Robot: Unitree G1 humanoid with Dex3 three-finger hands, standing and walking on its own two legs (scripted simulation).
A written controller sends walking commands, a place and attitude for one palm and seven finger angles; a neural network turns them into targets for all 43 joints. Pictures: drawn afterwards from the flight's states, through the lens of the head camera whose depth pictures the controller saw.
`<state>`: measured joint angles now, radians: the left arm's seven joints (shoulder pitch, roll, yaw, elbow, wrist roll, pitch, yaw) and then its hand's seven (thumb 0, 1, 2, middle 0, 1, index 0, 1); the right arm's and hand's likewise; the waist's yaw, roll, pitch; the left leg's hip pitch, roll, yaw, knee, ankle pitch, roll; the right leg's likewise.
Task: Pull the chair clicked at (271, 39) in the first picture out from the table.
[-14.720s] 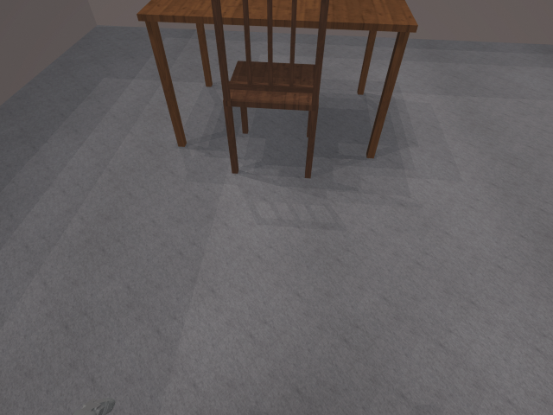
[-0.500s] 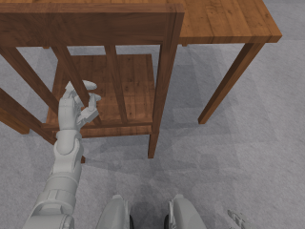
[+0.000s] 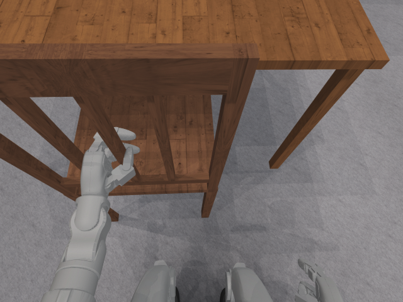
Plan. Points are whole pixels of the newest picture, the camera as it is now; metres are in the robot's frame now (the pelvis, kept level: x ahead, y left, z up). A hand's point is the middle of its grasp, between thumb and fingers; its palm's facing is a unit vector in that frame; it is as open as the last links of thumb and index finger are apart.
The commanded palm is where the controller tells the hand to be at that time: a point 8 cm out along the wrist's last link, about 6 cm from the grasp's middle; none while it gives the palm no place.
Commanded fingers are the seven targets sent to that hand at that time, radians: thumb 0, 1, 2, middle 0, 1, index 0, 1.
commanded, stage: step backward, pulling the chair out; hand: left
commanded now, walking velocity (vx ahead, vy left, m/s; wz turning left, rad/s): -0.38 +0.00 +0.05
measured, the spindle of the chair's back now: (117, 148) +0.40 +0.16 +0.02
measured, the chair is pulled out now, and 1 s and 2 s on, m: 0.02 0.12 0.30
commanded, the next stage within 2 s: none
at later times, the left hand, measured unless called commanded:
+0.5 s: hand (131, 168) +0.35 +0.13 +0.02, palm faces +0.00 -0.99 -0.13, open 4.9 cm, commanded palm +0.32 +0.18 +0.02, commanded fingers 0.00 0.90 0.90 -0.50 -1.45 -0.50 -1.45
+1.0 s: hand (132, 210) +0.28 +0.12 +0.02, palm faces +0.04 -0.99 -0.15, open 5.0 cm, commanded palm +0.25 +0.17 +0.03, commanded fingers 0.00 0.90 0.90 -0.50 -1.45 -0.50 -1.45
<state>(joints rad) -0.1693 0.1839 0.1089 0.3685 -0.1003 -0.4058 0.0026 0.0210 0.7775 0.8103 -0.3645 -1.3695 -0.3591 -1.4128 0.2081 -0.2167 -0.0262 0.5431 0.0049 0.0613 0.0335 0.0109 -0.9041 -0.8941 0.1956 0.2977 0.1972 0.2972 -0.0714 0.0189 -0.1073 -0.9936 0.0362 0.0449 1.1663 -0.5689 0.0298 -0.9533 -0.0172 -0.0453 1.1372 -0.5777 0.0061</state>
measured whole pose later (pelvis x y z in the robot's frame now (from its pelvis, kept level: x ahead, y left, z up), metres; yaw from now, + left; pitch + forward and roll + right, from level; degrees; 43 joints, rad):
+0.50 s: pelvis +0.01 +0.00 +0.09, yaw -2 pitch +9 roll -2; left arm -0.29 0.20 0.10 0.76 -0.07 -0.20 0.06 0.05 0.77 0.81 -0.30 -1.15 -0.50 -1.44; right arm 0.22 -0.23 -0.01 0.60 0.00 0.12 -0.06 0.01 -0.90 -0.89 0.20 0.30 0.20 0.30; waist -0.09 0.02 0.08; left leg -0.39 0.04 0.08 0.55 -0.29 0.02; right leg -0.34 0.01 -0.02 0.46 -0.25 0.00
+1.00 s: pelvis -0.06 -0.01 +0.09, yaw -2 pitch +4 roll -1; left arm -0.28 0.17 0.07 0.81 -0.08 -0.19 0.09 0.05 0.76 0.82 -0.30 -1.14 -0.50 -1.44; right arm 0.17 -0.21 0.00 0.65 0.01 0.06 -0.08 0.01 -0.90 -0.89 0.20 0.30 0.20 0.30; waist -0.07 0.04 0.11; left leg -0.41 0.05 0.03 0.56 -0.22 0.00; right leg -0.35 0.03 -0.04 0.50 -0.21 -0.02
